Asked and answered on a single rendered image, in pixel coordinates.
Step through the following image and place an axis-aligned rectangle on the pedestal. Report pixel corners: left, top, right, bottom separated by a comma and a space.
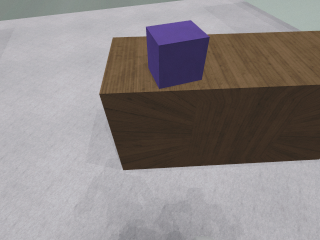
99, 30, 320, 170

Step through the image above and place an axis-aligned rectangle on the carton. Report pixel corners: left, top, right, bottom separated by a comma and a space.
146, 20, 210, 89

